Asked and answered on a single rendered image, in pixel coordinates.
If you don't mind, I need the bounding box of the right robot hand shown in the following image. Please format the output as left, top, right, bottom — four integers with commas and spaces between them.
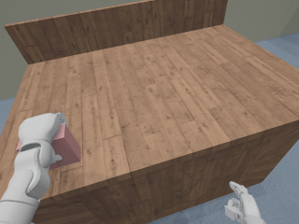
224, 181, 261, 224

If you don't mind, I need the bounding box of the sponge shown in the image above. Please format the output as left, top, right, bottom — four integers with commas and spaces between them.
16, 124, 81, 170

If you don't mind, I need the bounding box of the left robot forearm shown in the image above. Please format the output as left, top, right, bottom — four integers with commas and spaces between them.
0, 139, 52, 224

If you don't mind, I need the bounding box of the left robot hand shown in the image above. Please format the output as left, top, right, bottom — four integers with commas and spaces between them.
18, 112, 69, 164

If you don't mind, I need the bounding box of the table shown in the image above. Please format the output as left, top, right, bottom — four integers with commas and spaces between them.
0, 0, 299, 224

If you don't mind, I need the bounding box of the right robot forearm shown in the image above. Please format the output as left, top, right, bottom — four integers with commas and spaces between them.
243, 215, 266, 224

